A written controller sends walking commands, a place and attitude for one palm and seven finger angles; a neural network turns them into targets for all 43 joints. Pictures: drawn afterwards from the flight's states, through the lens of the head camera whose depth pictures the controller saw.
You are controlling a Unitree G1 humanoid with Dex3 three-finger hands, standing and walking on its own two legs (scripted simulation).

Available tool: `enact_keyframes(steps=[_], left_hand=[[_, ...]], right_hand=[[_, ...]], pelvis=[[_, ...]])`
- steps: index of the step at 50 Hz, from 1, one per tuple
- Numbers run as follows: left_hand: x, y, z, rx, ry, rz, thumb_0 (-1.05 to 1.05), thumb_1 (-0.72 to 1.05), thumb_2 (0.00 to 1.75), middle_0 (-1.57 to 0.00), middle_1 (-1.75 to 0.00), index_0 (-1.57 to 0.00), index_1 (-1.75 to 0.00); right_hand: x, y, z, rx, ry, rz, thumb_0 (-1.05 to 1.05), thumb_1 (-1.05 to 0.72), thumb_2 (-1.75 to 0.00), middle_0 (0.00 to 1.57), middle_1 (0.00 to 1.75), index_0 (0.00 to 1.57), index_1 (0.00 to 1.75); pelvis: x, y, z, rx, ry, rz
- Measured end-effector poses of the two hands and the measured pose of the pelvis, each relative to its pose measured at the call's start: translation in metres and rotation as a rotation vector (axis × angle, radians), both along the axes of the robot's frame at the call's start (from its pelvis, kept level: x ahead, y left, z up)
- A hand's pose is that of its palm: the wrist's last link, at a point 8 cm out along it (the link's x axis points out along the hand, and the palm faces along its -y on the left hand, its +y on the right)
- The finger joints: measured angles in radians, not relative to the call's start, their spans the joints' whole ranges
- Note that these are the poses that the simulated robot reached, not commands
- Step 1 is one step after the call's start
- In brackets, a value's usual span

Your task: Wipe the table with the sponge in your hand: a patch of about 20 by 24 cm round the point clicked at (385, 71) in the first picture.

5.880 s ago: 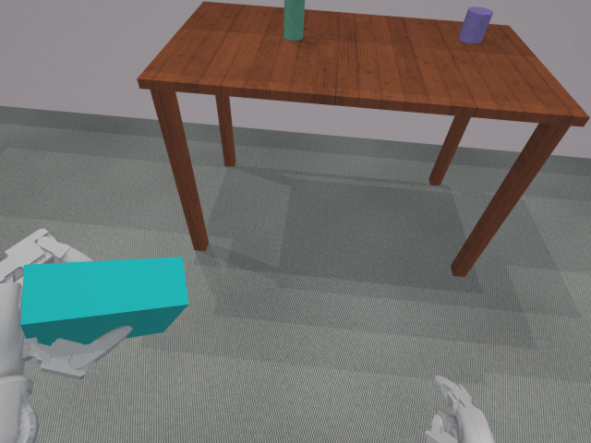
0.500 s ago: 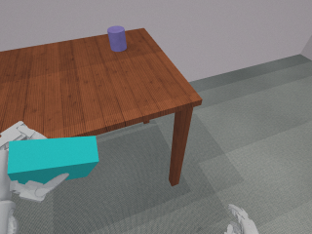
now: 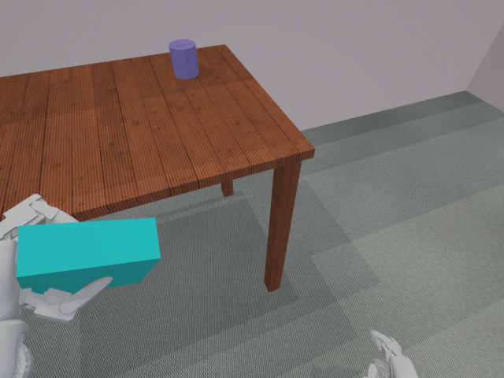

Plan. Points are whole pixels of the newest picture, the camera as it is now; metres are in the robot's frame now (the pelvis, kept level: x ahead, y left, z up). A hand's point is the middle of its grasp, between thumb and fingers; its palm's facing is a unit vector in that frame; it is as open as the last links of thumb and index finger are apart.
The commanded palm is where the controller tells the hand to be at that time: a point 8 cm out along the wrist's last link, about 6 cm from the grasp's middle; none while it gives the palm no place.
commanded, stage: come to a stop and stand still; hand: left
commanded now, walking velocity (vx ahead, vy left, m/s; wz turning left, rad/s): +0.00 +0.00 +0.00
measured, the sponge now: (111, 257) +0.23 +0.19 +0.14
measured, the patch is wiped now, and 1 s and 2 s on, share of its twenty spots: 0.00 0.00 0.00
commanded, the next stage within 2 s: look again from close up in 0.48 s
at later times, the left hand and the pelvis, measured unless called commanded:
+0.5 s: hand (38, 259) +0.21 +0.27 +0.16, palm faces +0.41 -0.82 -0.40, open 9.3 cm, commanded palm +0.16 +0.30 +0.18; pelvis +0.00 +0.02 +0.00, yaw +0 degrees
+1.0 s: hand (46, 209) +0.29 +0.30 +0.15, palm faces +0.37 -0.85 -0.38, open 9.3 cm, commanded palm +0.22 +0.33 +0.18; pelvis +0.06 +0.05 +0.01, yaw -1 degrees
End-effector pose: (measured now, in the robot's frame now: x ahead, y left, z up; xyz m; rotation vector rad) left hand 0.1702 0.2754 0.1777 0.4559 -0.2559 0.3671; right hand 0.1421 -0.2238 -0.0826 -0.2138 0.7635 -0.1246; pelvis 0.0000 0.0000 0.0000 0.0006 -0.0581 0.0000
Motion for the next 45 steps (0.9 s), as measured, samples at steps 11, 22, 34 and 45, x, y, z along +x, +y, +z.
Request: enact_keyframes(steps=[11,22,34,45], left_hand=[[-0.004,0.016,-0.004,0.003,0.023,0.013,-0.01,-0.43,1.0,-0.83,-1.35,-0.83,-1.35],[-0.002,0.028,-0.003,0.006,0.015,0.01,-0.01,-0.43,1.0,-0.83,-1.35,-0.83,-1.35],[0.028,0.065,0.023,0.102,-0.121,0.072,-0.01,-0.43,1.0,-0.83,-1.35,-0.83,-1.35],[0.063,0.05,-0.017,-0.019,0.042,-0.08,-0.01,-0.43,1.0,-0.83,-1.36,-0.83,-1.35]], right_hand=[[-0.012,0.01,0.001,-0.006,0.012,-0.003,0.02,-0.9,-0.9,0.2,0.3,0.2,0.3],[-0.003,0.022,0.007,-0.016,-0.004,0.003,0.02,-0.9,-0.9,0.2,0.3,0.2,0.3],[0.026,0.033,0.003,0.006,-0.019,0.102,0.02,-0.9,-0.9,0.2,0.3,0.2,0.3],[0.054,0.046,0.029,-0.005,-0.101,0.053,0.02,-0.9,-0.9,0.2,0.3,0.2,0.3]], pelvis=[[-0.006,0.011,0.001,-0.011,0.0,-0.006],[-0.003,0.022,0.003,-0.022,0.006,0.002],[0.007,0.016,-0.001,-0.01,0.009,0.018],[0.042,0.044,0.007,-0.005,0.04,-0.029]])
